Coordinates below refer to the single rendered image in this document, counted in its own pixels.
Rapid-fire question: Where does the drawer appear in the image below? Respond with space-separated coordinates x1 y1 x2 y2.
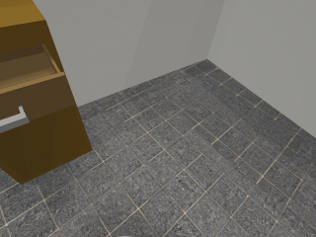
0 44 76 121

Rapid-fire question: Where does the handle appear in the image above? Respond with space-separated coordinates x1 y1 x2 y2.
0 106 30 133

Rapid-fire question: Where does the cabinet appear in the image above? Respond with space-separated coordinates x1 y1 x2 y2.
0 0 93 185

